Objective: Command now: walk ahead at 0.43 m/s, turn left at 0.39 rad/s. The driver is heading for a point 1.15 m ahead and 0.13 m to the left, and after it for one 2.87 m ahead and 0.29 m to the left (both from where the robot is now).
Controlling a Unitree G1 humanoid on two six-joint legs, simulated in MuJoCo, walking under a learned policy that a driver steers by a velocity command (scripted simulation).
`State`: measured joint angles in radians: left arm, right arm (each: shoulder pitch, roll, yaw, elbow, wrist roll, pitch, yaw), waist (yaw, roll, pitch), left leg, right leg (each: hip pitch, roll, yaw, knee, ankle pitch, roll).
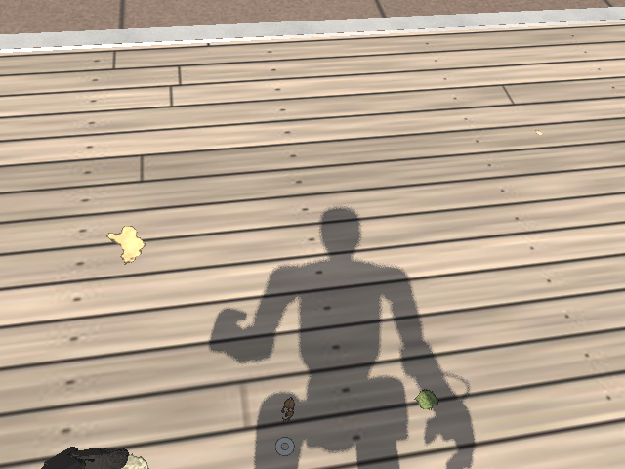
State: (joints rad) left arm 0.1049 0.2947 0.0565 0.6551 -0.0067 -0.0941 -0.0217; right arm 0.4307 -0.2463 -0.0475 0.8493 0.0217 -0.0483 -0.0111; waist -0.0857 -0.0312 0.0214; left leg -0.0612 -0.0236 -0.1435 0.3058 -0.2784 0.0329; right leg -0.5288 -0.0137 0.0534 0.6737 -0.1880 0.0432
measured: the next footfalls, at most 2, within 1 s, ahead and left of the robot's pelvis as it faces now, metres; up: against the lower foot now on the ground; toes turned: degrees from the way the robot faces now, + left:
right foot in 0.12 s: +0.21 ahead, -0.14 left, +0.00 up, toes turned +7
left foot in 0.62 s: +0.44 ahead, +0.20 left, +0.00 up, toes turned +23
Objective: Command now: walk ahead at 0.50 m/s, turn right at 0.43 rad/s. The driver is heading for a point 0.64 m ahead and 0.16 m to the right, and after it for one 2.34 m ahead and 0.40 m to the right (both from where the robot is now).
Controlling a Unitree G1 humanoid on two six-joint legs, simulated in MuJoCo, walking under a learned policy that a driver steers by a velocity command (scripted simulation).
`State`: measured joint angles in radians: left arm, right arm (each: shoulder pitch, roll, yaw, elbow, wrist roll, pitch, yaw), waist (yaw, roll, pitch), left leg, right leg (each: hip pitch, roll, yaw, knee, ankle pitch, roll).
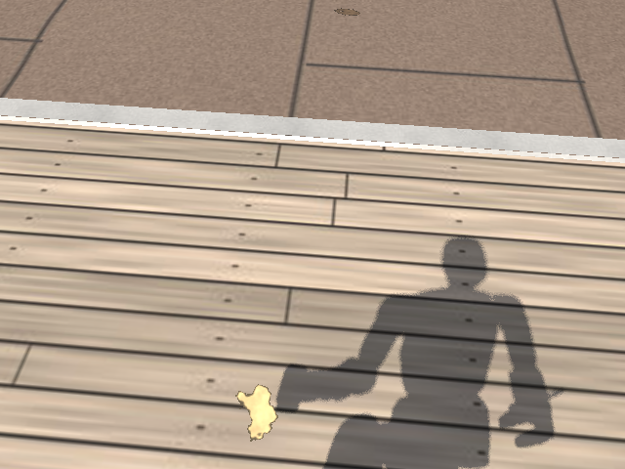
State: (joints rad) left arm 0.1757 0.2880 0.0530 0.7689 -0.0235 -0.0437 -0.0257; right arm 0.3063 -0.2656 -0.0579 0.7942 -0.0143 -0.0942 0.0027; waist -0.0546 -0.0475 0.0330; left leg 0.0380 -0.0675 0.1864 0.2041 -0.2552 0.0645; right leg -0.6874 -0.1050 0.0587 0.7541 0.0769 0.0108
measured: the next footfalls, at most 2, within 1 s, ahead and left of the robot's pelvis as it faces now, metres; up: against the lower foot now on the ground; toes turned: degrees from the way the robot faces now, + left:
right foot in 0.18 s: +0.27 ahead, -0.12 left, +0.00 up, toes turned -8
left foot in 0.62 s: +0.59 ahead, +0.01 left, +0.00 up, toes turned -26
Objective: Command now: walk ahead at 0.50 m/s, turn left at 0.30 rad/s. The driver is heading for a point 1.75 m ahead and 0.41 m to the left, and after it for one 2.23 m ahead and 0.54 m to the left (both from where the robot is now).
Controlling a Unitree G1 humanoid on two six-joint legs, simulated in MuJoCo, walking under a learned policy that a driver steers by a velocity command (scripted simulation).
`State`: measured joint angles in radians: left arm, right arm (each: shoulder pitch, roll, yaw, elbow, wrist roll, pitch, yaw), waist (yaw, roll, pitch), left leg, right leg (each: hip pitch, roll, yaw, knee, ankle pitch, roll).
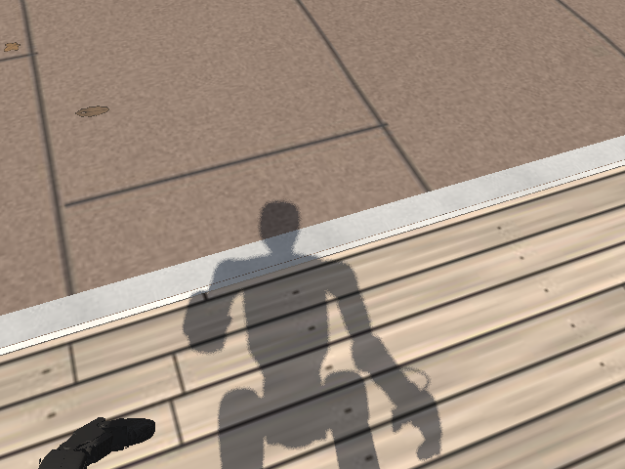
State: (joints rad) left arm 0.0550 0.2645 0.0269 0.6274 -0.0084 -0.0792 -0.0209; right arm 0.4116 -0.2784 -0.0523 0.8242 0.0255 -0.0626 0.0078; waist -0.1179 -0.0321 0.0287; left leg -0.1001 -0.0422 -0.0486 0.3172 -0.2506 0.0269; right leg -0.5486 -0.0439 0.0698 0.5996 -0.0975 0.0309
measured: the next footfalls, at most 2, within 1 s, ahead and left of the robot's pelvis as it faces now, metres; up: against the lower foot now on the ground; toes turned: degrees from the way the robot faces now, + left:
right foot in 0.08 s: +0.20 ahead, -0.14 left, +0.00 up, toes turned +5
left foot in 0.58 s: +0.42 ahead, +0.19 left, +0.00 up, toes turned +23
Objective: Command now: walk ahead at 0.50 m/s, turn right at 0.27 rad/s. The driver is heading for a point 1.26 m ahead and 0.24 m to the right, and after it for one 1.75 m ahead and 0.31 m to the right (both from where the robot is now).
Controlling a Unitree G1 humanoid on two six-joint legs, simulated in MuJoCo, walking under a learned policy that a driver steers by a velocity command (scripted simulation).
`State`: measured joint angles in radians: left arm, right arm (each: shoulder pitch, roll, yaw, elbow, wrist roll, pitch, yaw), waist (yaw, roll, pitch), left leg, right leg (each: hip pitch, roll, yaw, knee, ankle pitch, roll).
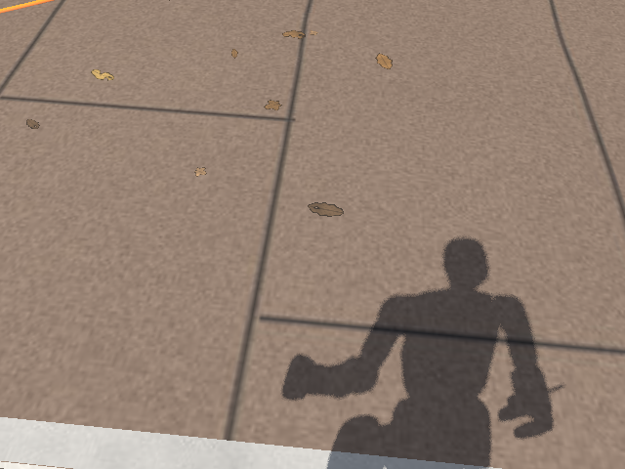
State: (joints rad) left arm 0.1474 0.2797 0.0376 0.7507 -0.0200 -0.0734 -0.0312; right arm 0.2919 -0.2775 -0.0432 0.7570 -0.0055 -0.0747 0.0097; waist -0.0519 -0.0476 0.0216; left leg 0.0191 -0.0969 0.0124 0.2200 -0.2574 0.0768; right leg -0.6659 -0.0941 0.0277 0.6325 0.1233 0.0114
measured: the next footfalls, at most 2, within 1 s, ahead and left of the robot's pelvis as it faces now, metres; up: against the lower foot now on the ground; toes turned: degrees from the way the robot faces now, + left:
right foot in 0.14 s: +0.26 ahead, -0.14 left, +0.00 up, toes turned -5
left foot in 0.60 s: +0.57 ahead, +0.01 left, +0.00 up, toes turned -25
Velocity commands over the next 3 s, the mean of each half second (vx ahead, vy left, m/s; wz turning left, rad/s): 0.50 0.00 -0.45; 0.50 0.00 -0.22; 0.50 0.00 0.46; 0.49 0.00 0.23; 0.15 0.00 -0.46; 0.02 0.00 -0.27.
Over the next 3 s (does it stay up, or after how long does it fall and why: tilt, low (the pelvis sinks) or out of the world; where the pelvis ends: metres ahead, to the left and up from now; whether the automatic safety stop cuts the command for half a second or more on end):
stays up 1.27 -0.21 -0.01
